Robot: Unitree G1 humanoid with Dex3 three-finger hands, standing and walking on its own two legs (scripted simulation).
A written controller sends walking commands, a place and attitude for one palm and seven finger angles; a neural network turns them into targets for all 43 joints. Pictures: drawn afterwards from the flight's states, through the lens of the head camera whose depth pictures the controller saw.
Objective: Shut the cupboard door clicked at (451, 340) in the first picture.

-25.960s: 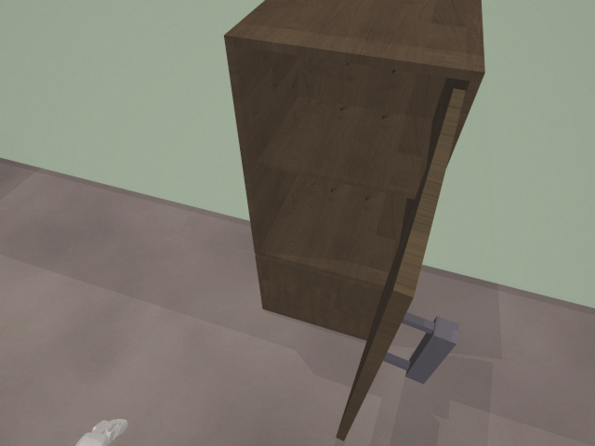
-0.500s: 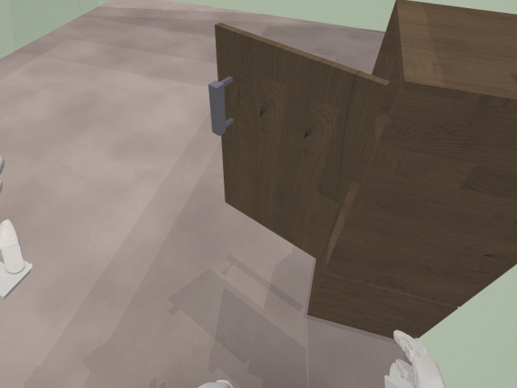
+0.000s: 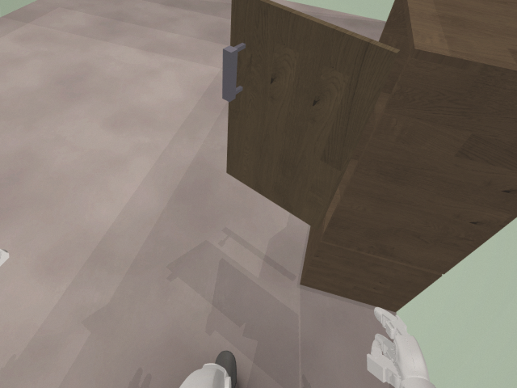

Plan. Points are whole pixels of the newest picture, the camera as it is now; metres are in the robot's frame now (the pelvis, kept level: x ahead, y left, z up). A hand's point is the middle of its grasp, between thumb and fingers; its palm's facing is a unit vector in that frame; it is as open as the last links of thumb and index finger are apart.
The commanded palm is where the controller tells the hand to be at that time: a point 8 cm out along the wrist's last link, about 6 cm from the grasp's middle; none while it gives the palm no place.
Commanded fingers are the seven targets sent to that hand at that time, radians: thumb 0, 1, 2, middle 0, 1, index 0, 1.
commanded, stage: stop stepping back and stand still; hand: left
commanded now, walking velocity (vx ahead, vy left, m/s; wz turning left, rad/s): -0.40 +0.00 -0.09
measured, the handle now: (235, 72) +0.80 +0.17 +0.06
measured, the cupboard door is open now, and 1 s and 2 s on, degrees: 69 69 69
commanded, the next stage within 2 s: let the arm hang, fingers relaxed in 1.26 s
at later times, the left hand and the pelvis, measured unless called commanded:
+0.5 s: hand out of the picture +0.07 +0.37 +0.20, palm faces +0.53 -0.82 -0.20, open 7.4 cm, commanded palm -0.02 +0.37 +0.20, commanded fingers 0.00 0.90 0.90 -0.20 -0.30 -0.20 -0.30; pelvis -0.17 +0.08 +0.00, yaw -3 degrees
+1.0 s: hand out of the picture -0.05 +0.40 +0.19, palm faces +0.55 -0.80 -0.23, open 7.4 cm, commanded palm -0.10 +0.43 +0.20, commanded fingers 0.00 0.90 0.90 -0.20 -0.30 -0.20 -0.30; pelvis -0.25 +0.13 +0.01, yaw -1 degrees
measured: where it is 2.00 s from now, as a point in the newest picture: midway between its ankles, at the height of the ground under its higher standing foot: outside the picture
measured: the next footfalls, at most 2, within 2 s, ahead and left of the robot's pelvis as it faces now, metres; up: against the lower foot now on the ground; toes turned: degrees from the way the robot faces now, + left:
left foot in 0.40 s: -0.06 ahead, +0.14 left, +0.00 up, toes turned -2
right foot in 0.82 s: -0.27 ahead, +0.02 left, +0.01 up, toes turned -9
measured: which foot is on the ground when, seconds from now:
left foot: down 0.00-0.22, up 0.24-0.38, down 0.40-0.78, up 0.80-1.00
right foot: down 0.00-0.42, up 0.44-0.80, down 0.82-1.00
